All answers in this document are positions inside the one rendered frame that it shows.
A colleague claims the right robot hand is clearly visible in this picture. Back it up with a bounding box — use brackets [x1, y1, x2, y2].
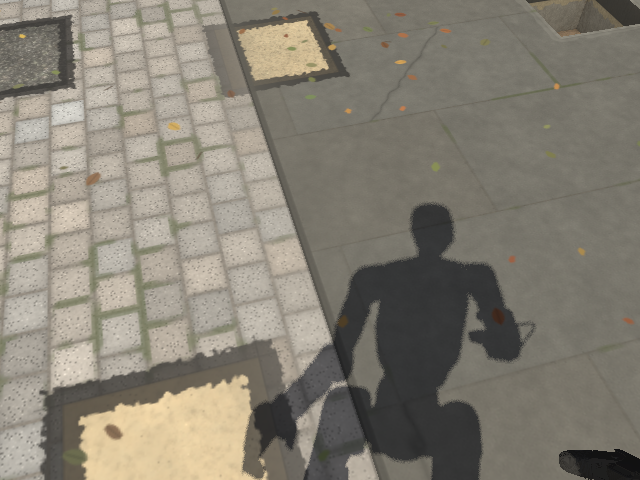
[559, 449, 640, 480]

